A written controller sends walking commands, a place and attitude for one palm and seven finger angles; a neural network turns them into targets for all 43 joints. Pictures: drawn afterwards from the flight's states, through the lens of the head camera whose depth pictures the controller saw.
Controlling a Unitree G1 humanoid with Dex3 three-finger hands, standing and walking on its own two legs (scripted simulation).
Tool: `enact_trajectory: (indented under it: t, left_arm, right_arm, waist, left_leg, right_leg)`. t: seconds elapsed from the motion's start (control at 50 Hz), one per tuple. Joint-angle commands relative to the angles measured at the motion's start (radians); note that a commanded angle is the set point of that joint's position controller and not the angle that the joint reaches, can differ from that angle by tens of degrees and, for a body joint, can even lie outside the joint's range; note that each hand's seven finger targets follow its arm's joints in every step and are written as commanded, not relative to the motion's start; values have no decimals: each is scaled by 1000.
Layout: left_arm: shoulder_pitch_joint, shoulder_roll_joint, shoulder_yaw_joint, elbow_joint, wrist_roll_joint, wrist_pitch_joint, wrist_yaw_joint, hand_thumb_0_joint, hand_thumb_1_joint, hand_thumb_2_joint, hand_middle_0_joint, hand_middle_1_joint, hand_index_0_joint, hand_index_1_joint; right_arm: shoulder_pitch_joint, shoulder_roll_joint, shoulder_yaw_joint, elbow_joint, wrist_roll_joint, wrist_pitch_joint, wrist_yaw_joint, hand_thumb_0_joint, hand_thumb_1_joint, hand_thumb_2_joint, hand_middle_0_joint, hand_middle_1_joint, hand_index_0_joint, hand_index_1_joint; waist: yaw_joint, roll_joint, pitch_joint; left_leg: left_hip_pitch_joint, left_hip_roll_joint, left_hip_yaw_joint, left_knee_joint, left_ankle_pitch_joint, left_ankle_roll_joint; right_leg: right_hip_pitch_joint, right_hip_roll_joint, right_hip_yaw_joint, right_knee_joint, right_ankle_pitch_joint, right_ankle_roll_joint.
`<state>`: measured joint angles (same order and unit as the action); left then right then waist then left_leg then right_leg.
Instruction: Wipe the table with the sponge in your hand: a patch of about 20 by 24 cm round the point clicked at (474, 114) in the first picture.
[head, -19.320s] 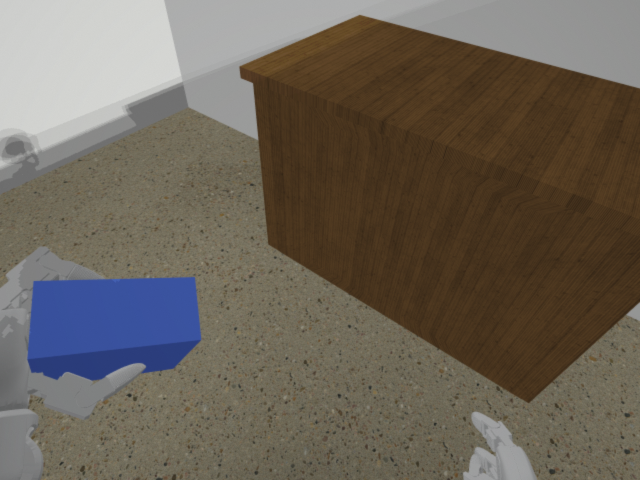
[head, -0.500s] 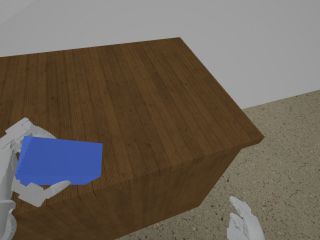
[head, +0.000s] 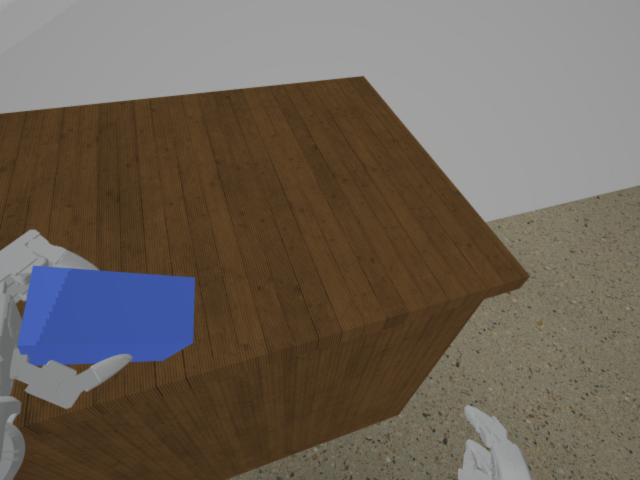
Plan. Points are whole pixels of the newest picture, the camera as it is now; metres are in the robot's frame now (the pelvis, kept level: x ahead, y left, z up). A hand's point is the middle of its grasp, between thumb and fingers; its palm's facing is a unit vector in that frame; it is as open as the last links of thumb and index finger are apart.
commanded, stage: come to a stop and stand still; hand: left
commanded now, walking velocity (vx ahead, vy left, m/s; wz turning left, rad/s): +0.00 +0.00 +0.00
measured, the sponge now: (134, 322) +0.23 +0.22 +0.12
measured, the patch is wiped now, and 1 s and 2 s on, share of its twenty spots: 0.00 0.00 0.00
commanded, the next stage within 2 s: look again from close up in 0.38 s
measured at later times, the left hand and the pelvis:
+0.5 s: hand (70, 302) +0.22 +0.26 +0.16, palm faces +0.37 -0.84 -0.39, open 10.4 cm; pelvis +0.01 +0.01 +0.00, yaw +0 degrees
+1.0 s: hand (16, 244) +0.25 +0.30 +0.20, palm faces +0.45 -0.74 -0.50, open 10.4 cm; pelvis +0.00 +0.01 +0.00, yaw +1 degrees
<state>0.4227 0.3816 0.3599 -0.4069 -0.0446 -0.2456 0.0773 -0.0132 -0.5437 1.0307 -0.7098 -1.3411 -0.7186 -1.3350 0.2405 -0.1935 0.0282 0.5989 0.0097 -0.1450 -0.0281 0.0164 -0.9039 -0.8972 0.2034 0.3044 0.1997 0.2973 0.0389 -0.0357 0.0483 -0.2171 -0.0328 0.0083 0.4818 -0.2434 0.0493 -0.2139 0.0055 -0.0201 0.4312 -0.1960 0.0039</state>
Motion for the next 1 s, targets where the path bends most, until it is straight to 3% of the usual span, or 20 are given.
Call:
enact_trajectory:
  t: [0.0,0.08,0.18,0.24,0.26,0.34,0.36,0.48,0.54,0.66,0.68,0.76,0.84,0.86,0.88,0.9,0.92,0.94,0.96,0.98]
  left_arm:
    - [-201,128,72,-270,-4,-90,37,0,100,1300,-1200,-1600,-1200,-1600]
    - [-135,81,29,-196,2,-67,39,0,100,1300,-1200,-1600,-1200,-1600]
    - [-104,120,79,-174,2,-53,41,0,100,1300,-1200,-1600,-1200,-1600]
    - [-106,153,113,-221,-4,-58,37,0,100,1300,-1200,-1600,-1200,-1600]
    - [-124,181,137,-266,-1,-60,41,0,100,1300,-1200,-1600,-1200,-1600]
    - [-117,164,116,-323,-6,-71,35,0,100,1300,-1200,-1600,-1200,-1600]
    - [-118,176,127,-347,-2,-71,39,0,100,1300,-1200,-1600,-1200,-1600]
    - [-55,119,84,-269,-5,-51,40,0,100,1300,-1200,-1600,-1200,-1600]
    - [-62,128,90,-256,-1,-44,39,0,100,1300,-1200,-1600,-1200,-1600]
    - [-110,156,106,-300,5,-39,46,0,100,1300,-1200,-1600,-1200,-1600]
    - [-110,132,82,-293,2,-44,42,0,100,1300,-1200,-1600,-1200,-1600]
    - [-98,178,125,-362,5,-51,52,0,100,1300,-1200,-1600,-1200,-1600]
    - [-56,158,114,-337,0,-54,48,0,100,1300,-1200,-1600,-1200,-1600]
    - [-974,949,386,-617,40,-182,65,0,100,1300,-1200,-1600,-1200,-1600]
    - [-633,463,317,-90,142,23,8,0,100,1300,-1200,-1600,-1200,-1600]
    - [-495,337,133,-62,80,67,-19,0,100,1300,-1200,-1600,-1200,-1600]
    - [-397,332,202,-76,76,120,-38,0,100,1300,-1200,-1600,-1200,-1600]
    - [-399,197,89,-141,-4,183,-85,0,100,1300,-1200,-1600,-1200,-1600]
    - [-282,133,66,-72,-59,266,-116,0,100,1300,-1200,-1600,-1200,-1600]
    - [-251,170,74,-143,-82,313,-140,0,100,1300,-1200,-1600,-1200,-1600]
  right_arm:
    - [-131,-129,-55,-159,5,-92,-11,0,-900,-900,200,300,200,300]
    - [-120,-137,-58,-143,2,-89,2,0,-900,-900,200,300,200,300]
    - [-136,-138,-58,-154,0,-62,-1,0,-900,-900,200,300,200,300]
    - [-140,-133,-61,-174,2,-56,-5,0,-900,-900,200,300,200,300]
    - [-159,-131,-57,-174,4,-58,-7,0,-900,-900,200,300,200,300]
    - [-139,-131,-61,-183,1,-68,-6,0,-900,-900,200,300,200,300]
    - [-157,-127,-57,-180,3,-72,-8,0,-900,-900,200,300,200,300]
    - [-125,-139,-63,-162,-1,-64,-4,0,-900,-900,200,300,200,300]
    - [-123,-140,-71,-164,3,-55,-5,0,-900,-900,200,300,200,300]
    - [-152,-135,-64,-170,9,-49,-10,0,-900,-900,200,300,200,300]
    - [-143,-137,-62,-168,3,-46,-10,0,-900,-900,200,300,200,300]
    - [-156,-132,-65,-177,7,-55,-11,0,-900,-900,200,300,200,300]
    - [-131,-134,-69,-178,3,-52,-8,0,-900,-900,200,300,200,300]
    - [94,-232,83,-262,68,-13,-83,0,-900,-900,200,300,200,300]
    - [-146,-128,-70,-124,-69,-28,-53,0,-900,-900,200,300,200,300]
    - [-97,-162,-57,-144,-58,-38,10,0,-900,-900,200,300,200,300]
    - [-94,-207,-88,-117,-34,-20,22,0,-900,-900,200,300,200,300]
    - [-142,-188,-69,-139,-26,-25,17,0,-900,-900,200,300,200,300]
    - [-162,-178,-56,-133,1,-26,22,0,-900,-900,200,300,200,300]
    - [-175,-208,-60,-127,4,-25,25,0,-900,-900,200,300,200,300]
  waist:
    - [-11,182,-136]
    - [-9,92,-136]
    - [-9,35,-108]
    - [-6,56,-116]
    - [-6,102,-121]
    - [-6,126,-170]
    - [-6,164,-181]
    - [-9,79,-174]
    - [-8,72,-157]
    - [-7,113,-129]
    - [-9,114,-135]
    - [-5,132,-174]
    - [-6,142,-171]
    - [-106,378,-210]
    - [60,319,-327]
    - [-10,221,-235]
    - [29,229,-350]
    - [52,281,-360]
    - [52,270,-308]
    - [70,203,-283]
  left_leg:
    - [-30,72,-72,-129,38,-23]
    - [-10,68,-60,-120,105,-35]
    - [-48,70,-71,-152,75,-40]
    - [-54,68,-69,-152,65,-32]
    - [-40,61,-61,-154,74,-37]
    - [-27,69,-70,-140,130,-33]
    - [-1,66,-63,-139,162,-39]
    - [13,80,-76,-133,248,-54]
    - [-3,93,-79,-140,223,-56]
    - [-34,86,-83,-171,155,-57]
    - [-47,86,-90,-178,149,-54]
    - [-20,84,-92,-150,197,-57]
    - [-30,97,-101,-151,201,-62]
    - [-198,122,-147,-117,-34,-7]
    - [137,71,-85,-76,305,-122]
    - [131,57,-102,-75,556,-146]
    - [254,99,-92,-12,704,-141]
    - [281,81,-77,-1,728,-136]
    - [284,90,-83,-2,730,-135]
    - [237,93,-74,-7,695,-122]
  right_leg:
    - [117,-46,77,-51,87,-28]
    - [114,-41,70,-74,120,-22]
    - [121,-33,54,-89,85,-16]
    - [147,-36,65,-89,103,-16]
    - [138,-30,64,-87,112,-18]
    - [195,-34,55,-58,181,-17]
    - [181,-30,51,-50,197,-17]
    - [173,-30,32,-47,226,-12]
    - [178,-38,38,-43,212,-11]
    - [176,-30,33,-41,168,-10]
    - [188,-28,22,-39,159,-9]
    - [210,-34,31,-26,202,-13]
    - [214,-43,28,-27,190,-15]
    - [277,60,32,142,-113,62]
    - [17,29,-35,159,-5,-51]
    - [-39,42,-76,104,34,-49]
    - [-92,56,-60,126,93,-34]
    - [-91,29,-47,123,70,-32]
    - [-113,32,-44,141,62,-30]
    - [-82,14,-62,126,100,-25]
